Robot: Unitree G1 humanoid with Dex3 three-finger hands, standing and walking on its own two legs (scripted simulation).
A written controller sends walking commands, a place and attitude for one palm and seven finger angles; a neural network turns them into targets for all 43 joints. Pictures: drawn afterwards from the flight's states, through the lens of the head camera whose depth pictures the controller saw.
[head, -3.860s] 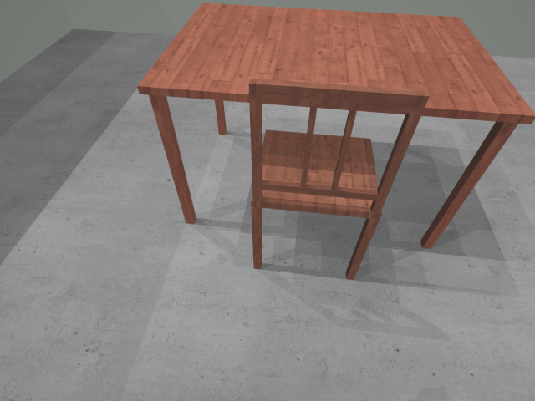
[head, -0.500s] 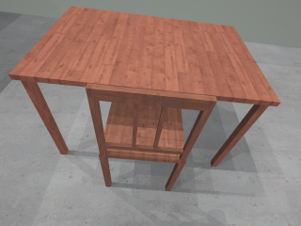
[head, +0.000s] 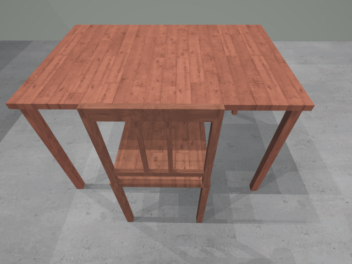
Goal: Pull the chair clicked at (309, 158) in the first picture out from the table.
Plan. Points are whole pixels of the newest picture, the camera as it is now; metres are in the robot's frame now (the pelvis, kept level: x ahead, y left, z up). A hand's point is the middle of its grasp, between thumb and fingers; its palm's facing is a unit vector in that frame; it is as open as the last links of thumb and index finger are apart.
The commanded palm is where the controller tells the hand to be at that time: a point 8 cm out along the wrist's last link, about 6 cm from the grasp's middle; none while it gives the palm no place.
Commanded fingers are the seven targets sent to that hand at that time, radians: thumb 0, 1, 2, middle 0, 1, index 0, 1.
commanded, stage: come to a stop and stand still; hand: left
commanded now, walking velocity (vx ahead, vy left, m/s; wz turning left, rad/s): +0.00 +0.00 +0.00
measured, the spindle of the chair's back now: (142, 148) +0.51 +0.14 -0.11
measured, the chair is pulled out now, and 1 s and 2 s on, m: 0.00 0.00 0.00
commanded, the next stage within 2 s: look again from close up in 0.94 s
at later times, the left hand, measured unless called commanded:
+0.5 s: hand out of the picture -0.01 +0.13 -0.18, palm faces +0.07 -0.99 -0.15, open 7.4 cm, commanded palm none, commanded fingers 0.00 0.90 0.90 -0.20 -0.30 -0.20 -0.30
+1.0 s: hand out of the picture +0.02 +0.17 -0.18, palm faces +0.04 -0.98 -0.18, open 7.4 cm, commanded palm none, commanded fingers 0.00 0.90 0.90 -0.20 -0.30 -0.20 -0.30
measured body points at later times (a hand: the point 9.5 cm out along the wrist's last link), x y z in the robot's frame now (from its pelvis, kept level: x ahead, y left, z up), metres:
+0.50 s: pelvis +0.03 -0.02 +0.00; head +0.03 -0.02 +0.45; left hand -0.02 +0.18 -0.16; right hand +0.04 -0.24 -0.16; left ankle +0.02 +0.13 -0.74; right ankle -0.03 -0.10 -0.74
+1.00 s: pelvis +0.04 +0.01 +0.00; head +0.05 +0.01 +0.45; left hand +0.02 +0.22 -0.16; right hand +0.05 -0.22 -0.16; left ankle +0.02 +0.13 -0.74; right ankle -0.03 -0.10 -0.74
